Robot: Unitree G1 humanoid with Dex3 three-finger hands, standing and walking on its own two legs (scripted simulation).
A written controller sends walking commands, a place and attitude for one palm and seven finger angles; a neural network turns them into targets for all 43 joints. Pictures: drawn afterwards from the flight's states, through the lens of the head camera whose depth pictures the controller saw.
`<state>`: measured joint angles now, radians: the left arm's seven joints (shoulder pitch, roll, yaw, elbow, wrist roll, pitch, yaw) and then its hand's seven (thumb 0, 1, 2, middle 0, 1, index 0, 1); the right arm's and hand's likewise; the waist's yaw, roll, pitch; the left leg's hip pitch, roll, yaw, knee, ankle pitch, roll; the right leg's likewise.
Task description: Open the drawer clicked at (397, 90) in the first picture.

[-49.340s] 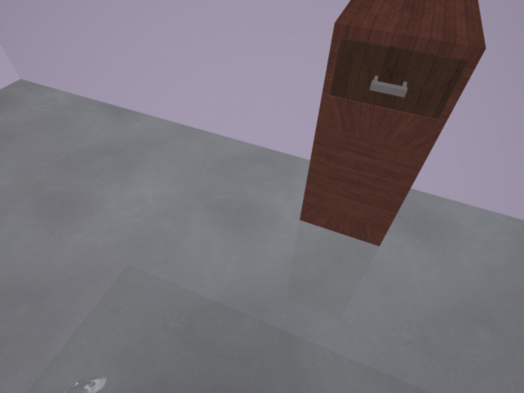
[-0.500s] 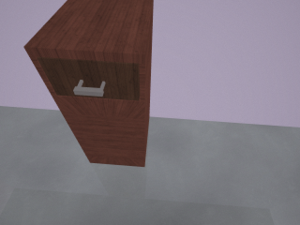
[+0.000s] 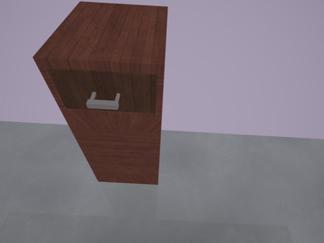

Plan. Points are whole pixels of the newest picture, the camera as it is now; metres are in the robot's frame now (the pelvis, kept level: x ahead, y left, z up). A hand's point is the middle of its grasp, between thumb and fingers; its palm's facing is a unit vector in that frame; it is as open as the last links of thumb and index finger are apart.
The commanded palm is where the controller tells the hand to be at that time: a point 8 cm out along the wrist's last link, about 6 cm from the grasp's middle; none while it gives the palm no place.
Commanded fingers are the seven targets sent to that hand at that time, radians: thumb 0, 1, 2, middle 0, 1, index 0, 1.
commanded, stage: come to a stop and stand still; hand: left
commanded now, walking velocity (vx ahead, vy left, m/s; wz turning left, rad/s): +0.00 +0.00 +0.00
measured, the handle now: (104, 100) +0.54 +0.23 +0.01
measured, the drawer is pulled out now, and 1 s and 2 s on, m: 0.00 0.00 0.00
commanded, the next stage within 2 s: look again from close up in 0.04 s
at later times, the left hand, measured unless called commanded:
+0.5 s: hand out of the picture +0.00 +0.18 -0.18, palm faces +0.03 -0.98 -0.20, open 7.4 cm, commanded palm none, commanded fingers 0.00 0.90 0.90 -0.20 -0.30 -0.20 -0.30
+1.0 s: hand out of the picture -0.08 +0.16 -0.19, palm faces +0.09 -0.99 -0.14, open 7.4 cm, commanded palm none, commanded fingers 0.00 0.90 0.90 -0.20 -0.30 -0.20 -0.30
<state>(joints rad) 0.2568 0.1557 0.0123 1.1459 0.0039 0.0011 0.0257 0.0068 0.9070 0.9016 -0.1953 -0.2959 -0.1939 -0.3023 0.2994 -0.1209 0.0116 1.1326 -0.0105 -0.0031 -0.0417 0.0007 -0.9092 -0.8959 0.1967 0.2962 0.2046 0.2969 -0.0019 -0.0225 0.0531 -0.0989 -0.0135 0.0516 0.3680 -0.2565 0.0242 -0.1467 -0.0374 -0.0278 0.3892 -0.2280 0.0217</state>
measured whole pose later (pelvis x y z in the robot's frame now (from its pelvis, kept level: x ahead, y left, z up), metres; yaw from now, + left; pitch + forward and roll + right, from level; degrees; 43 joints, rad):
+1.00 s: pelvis -0.03 +0.00 -0.01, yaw +1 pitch -1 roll +0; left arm 0.42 0.13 0.03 1.09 0.02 0.00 0.01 0.01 0.91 0.90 -0.20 -0.30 -0.20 -0.30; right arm 0.40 -0.15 0.00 1.09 -0.02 0.01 -0.01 0.00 -0.91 -0.90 0.20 0.30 0.20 0.30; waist 0.01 -0.02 0.00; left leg -0.23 -0.01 0.04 0.59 -0.34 0.04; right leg -0.26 -0.04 -0.02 0.57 -0.30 0.00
